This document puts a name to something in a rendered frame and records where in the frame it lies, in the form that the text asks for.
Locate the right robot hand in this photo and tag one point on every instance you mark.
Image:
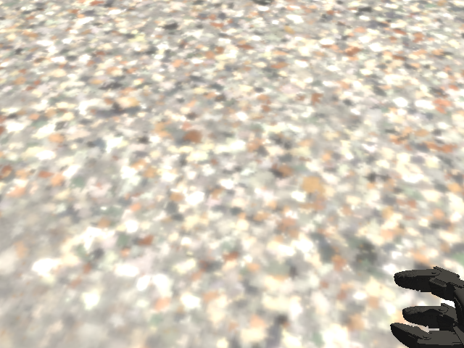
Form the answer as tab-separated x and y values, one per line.
450	321

